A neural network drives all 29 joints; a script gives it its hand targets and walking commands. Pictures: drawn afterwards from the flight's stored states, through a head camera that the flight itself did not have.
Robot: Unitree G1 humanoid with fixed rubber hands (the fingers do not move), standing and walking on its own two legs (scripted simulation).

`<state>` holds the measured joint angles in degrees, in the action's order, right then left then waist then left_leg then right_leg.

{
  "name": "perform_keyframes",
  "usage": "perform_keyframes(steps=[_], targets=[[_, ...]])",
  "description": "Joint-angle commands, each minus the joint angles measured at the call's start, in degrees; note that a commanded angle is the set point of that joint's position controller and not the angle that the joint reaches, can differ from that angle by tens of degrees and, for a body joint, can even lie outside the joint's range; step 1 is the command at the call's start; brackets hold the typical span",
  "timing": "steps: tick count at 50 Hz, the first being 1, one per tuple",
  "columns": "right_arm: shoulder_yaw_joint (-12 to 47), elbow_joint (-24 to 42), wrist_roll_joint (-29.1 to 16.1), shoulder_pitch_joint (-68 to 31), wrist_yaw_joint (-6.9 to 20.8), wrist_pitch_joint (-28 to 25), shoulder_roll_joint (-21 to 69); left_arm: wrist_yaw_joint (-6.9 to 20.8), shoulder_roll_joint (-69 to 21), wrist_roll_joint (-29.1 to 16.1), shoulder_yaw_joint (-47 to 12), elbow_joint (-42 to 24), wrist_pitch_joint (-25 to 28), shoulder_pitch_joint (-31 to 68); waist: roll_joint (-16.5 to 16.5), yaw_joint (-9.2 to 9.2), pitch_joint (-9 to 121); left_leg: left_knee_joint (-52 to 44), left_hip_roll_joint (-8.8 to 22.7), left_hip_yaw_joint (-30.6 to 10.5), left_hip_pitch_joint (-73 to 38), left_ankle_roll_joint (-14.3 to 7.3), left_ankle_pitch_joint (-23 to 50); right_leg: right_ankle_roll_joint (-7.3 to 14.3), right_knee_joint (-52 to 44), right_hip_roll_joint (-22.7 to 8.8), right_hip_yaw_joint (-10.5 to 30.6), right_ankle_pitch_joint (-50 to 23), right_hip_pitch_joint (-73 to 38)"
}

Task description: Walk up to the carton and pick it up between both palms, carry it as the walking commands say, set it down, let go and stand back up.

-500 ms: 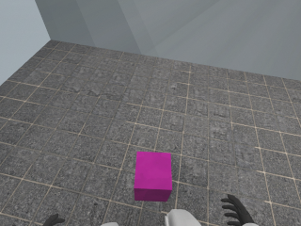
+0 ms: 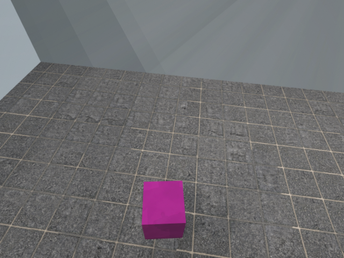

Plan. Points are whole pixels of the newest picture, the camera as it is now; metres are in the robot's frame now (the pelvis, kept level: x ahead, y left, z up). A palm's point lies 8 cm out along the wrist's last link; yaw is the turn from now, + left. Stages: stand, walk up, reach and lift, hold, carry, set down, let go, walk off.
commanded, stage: walk up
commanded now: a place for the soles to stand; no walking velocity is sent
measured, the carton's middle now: (163, 210) +0.45 +0.02 -0.64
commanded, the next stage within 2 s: stand in 0.90 s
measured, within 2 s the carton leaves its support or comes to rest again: neither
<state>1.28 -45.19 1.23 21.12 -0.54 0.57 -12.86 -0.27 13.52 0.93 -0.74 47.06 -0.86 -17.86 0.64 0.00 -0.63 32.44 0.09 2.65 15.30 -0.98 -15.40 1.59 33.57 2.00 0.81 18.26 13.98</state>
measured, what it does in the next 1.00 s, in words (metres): stands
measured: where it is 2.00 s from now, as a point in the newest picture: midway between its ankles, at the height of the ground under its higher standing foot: outside the picture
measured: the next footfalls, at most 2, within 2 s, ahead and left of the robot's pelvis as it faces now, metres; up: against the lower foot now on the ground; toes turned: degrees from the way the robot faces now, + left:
none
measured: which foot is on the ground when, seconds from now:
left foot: down 0.00-1.00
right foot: down 0.00-1.00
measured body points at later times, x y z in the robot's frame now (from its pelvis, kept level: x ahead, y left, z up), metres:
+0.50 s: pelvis +0.01 -0.01 +0.01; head +0.02 -0.02 +0.46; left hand +0.07 +0.25 -0.13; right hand +0.06 -0.25 -0.14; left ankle +0.02 +0.11 -0.73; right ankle +0.00 -0.10 -0.73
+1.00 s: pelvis +0.00 +0.00 +0.01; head +0.01 -0.01 +0.46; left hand +0.04 +0.25 -0.13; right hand +0.02 -0.26 -0.14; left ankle +0.02 +0.11 -0.73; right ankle +0.00 -0.10 -0.73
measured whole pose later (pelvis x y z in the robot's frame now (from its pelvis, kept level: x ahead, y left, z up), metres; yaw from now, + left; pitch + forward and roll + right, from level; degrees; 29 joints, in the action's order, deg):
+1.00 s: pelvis +0.00 +0.00 +0.01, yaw -2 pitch -1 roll +0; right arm 2.2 -60.6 0.4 14.9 -1.0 0.1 -14.2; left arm -1.5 14.0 0.1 -2.6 59.3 1.3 -15.9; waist -0.9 0.4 -0.4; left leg 25.3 1.2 4.4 11.7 -0.5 -12.9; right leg 1.9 25.5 3.1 2.7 14.0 10.7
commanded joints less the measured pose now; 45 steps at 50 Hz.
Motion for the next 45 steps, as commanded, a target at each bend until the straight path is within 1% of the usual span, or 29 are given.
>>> perform_keyframes(steps=[1,2,3,4,6,7,8,10,11,12,13,15,16,20,23,25,26,28,29,31,32,33,34,35,37,38,39,43,45], targets=[[-1.2,1.4,-0.7,-2.0,0.7,-1.2,-5.9,-0.4,6.1,0.1,0.7,0.1,2.5,-1.7,-5.0,-0.66,-5.9,-12.5,6.2,-8.8,1.7,-1.5,-2.1,1.1,-7.9,-5.3,7.3,-4.7,1.4],[-1.0,0.8,-0.4,-0.6,0.7,-1.6,-6.1,-0.5,6.0,-0.2,0.4,0.6,2.8,-0.7,-3.6,0.2,-5.5,-11.3,6.7,-9.1,0.7,-1.6,2.6,1.4,-8.6,-5.4,7.4,-5.8,2.1],[-1.1,0.0,-0.5,-0.7,0.6,-1.8,-6.5,-0.5,6.5,0.0,0.6,0.8,3.2,-1.4,-3.3,-0.29,-3.6,-8.9,6.2,-7.6,-2.4,-1.7,8.2,1.1,-9.1,-5.8,7.1,-10.1,1.4],[-0.9,-0.3,-0.5,-0.2,0.6,-2.3,-6.6,-0.5,6.8,-0.3,0.4,1.5,3.4,-1.0,-1.8,0.3,-1.9,-8.4,6.2,-7.4,-3.2,-1.8,11.4,0.9,-9.4,-6.4,7.4,-13.3,0.0],[-1.1,-1.3,-0.6,0.3,0.6,-2.4,-7.1,-0.4,6.9,-0.5,0.1,1.5,3.6,-0.4,-2.6,0.41,2.5,-6.2,5.6,-5.8,-6.5,-1.8,13.3,1.2,-8.5,-6.5,7.4,-16.2,-0.8],[-0.8,-1.0,-0.6,-0.2,0.3,-2.2,-6.4,-0.5,6.8,-0.5,0.2,2.2,3.4,-0.6,-0.2,1.14,1.9,-6.7,5.9,-5.8,-6.9,-1.8,14.1,1.2,-8.3,-6.7,6.8,-17.6,-0.3],[-0.7,-1.4,-0.7,-1.0,0.2,-2.2,-7.0,-0.6,5.7,-0.7,0.0,2.6,3.2,-0.7,-2.0,0.4,2.3,-6.0,6.0,-5.5,-6.3,-1.9,14.8,0.9,-8.0,-6.5,6.7,-18.9,-1.6],[-0.6,-2.0,-0.5,-1.8,0.0,-1.9,-6.7,-0.6,5.5,-0.8,-0.2,3.1,3.1,-0.9,-0.6,0.24,1.7,-6.1,5.8,-5.7,-5.9,-1.7,12.5,1.2,-9.4,-6.9,7.0,-16.9,-0.8],[-0.5,-2.1,-0.3,-1.8,0.0,-1.9,-5.9,-0.7,6.2,-0.7,-0.1,2.9,3.0,0.8,0.1,1.02,2.5,-6.5,6.0,-5.4,-6.6,-1.5,14.6,1.2,-8.5,-6.9,6.5,-18.4,-1.4],[-0.7,-2.6,-0.6,-1.7,0.0,-1.8,-7.2,-0.7,6.1,-0.4,-0.2,2.8,2.9,0.0,-0.3,0.37,2.2,-6.4,6.3,-5.5,-6.4,-1.7,14.3,0.9,-8.2,-6.6,6.4,-19.0,-1.1],[-0.7,-3.3,-0.5,-2.2,0.0,-1.6,-7.1,-0.6,5.2,-0.6,-0.2,3.6,2.7,0.2,0.0,0.07,0.9,-6.2,6.1,-5.7,-6.6,-1.7,14.3,0.7,-8.7,-6.7,6.6,-17.3,0.0],[-0.2,-4.0,-0.7,-1.8,-0.1,-1.4,-6.7,-0.8,5.4,-0.5,-0.4,3.8,2.6,0.5,0.1,1.13,-1.2,-7.0,6.2,-5.5,-5.0,-1.5,10.9,1.0,-10.4,-6.9,7.2,-15.6,0.8],[-0.4,-4.1,-0.6,-3.3,-0.2,-1.3,-6.9,-0.9,5.3,-0.6,-0.4,4.2,2.5,-0.4,0.4,0.44,-0.7,-7.4,6.3,-5.8,-5.4,-2.1,8.6,0.8,-10.8,-6.9,7.4,-14.6,0.7],[-0.3,-6.3,-0.5,-2.5,-0.2,-1.3,-7.2,-0.7,6.5,-0.7,0.0,4.9,2.5,1.2,1.0,0.97,-1.9,-8.9,6.0,-5.5,-4.5,-1.1,7.1,1.0,-12.3,-6.4,8.5,-8.2,1.5],[-0.2,-8.2,-0.5,-1.6,-0.1,-1.6,-6.6,-0.8,6.9,-0.6,-0.3,6.4,2.7,-0.2,-1.6,0.71,-1.6,-9.0,6.2,-5.4,-4.4,-1.0,8.3,1.1,-11.3,-6.3,7.4,-10.9,0.2],[-0.2,-9.0,-0.8,-2.4,-0.2,-1.3,-6.5,-1.0,6.4,-0.6,-0.3,7.4,2.9,-1.3,-0.8,-0.16,-1.3,-8.9,5.6,-5.3,-3.2,-1.0,6.4,1.2,-12.3,-6.6,7.8,-10.1,-1.4],[0.1,-8.8,-0.6,-2.9,-0.2,-1.3,-6.4,-1.1,6.2,-0.5,-0.5,7.2,2.9,-0.7,0.5,0.32,-2.1,-9.0,5.6,-5.3,-3.3,-1.0,6.9,1.0,-12.9,-6.7,8.2,-10.8,-1.0],[-0.1,-9.4,-0.7,-3.7,-0.2,-1.4,-6.8,-1.1,7.0,-0.2,-0.1,7.3,3.0,0.0,-1.2,0.32,0.0,-8.3,5.6,-4.5,-5.4,-0.9,7.2,1.1,-12.9,-7.0,8.3,-11.3,-1.1],[0.2,-10.2,-0.5,-2.5,-0.3,-1.5,-6.5,-1.1,7.7,-0.4,0.0,7.5,2.8,0.4,0.0,0.65,-0.5,-9.2,5.8,-5.0,-4.8,-0.7,7.4,1.2,-13.0,-7.0,8.2,-10.9,-1.6],[0.1,-11.1,-0.6,-2.2,-0.3,-1.4,-7.0,-1.1,6.9,-0.5,-0.5,7.5,2.8,0.3,-0.7,0.35,-0.9,-9.1,5.7,-5.0,-4.7,-0.6,5.8,1.2,-13.3,-6.7,8.5,-9.7,-0.6],[-0.3,-11.0,-0.8,-4.1,-0.5,-1.3,-8.0,-1.3,6.8,-0.9,-0.3,7.5,3.0,0.6,-3.0,0.36,-1.3,-9.6,6.4,-5.0,-5.3,-0.8,8.8,1.3,-12.7,-6.9,9.2,-14.0,-0.1],[-0.3,-11.5,-1.2,-3.7,-0.5,-1.2,-7.5,-1.4,8.0,-0.8,-0.4,8.4,3.0,-0.7,-3.0,0.01,-0.3,-9.0,6.5,-5.1,-6.6,-0.6,10.6,0.3,-12.0,-7.1,8.6,-17.2,-0.4],[-0.2,-11.2,-1.0,-4.5,-0.5,-1.1,-7.8,-1.5,6.1,-0.7,-0.7,9.3,3.0,-0.7,-0.6,0.22,0.1,-8.9,6.6,-5.3,-5.9,-0.7,9.6,0.5,-12.3,-6.7,8.9,-17.3,-0.6],[-0.1,-11.7,-1.0,-3.6,-0.6,-1.1,-6.6,-1.6,7.0,-1.0,-0.5,8.9,3.0,-0.4,-1.3,0.48,-0.5,-9.1,6.6,-5.0,-4.9,-0.7,10.2,0.1,-12.7,-7.0,8.0,-18.0,-1.5],[-0.2,-12.5,-0.7,-2.9,-0.8,-1.0,-7.1,-1.7,7.6,-0.7,-0.3,9.2,2.9,-0.1,-0.9,1.18,-0.7,-8.5,6.1,-4.0,-5.2,-0.4,8.7,1.0,-12.7,-7.0,8.9,-18.7,-1.5],[0.0,-13.1,-0.4,-2.8,-0.8,-0.9,-6.9,-1.6,7.1,-0.7,-0.4,9.6,2.8,-0.6,-0.9,0.39,-0.8,-9.0,6.4,-4.1,-5.3,-0.4,8.9,1.3,-12.2,-6.9,8.6,-18.2,-1.7],[0.1,-13.0,-0.7,-3.0,-0.9,-0.9,-6.4,-1.6,7.1,-0.9,-0.3,9.4,2.6,0.2,-0.6,0.99,-1.2,-9.9,6.7,-4.5,-5.4,-0.8,9.0,1.2,-12.1,-6.7,8.4,-16.0,-0.7],[-0.4,-13.5,-0.7,-4.0,-0.7,-0.8,-8.4,-1.6,6.3,-0.7,-0.8,10.5,2.6,-0.2,-1.3,0.34,-1.6,-10.2,6.5,-4.3,-6.3,-0.9,5.4,1.0,-13.6,-6.3,9.2,-8.4,2.0],[0.0,-14.1,-0.8,-3.8,-0.7,-0.8,-7.7,-1.4,6.0,-0.9,-0.7,10.3,2.6,0.2,0.6,0.27,-2.6,-11.5,6.7,-5.4,-4.3,-1.3,5.4,1.0,-13.4,-5.6,8.4,-8.5,1.0]])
